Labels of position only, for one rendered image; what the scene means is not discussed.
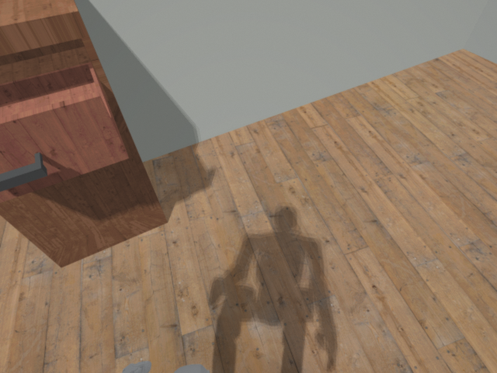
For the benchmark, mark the cabinet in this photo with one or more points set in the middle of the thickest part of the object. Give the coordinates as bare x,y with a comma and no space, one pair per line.
84,215

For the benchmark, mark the handle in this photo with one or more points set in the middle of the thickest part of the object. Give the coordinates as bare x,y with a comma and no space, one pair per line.
23,174

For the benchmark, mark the drawer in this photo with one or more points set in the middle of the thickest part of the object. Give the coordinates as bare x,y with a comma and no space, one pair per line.
63,115

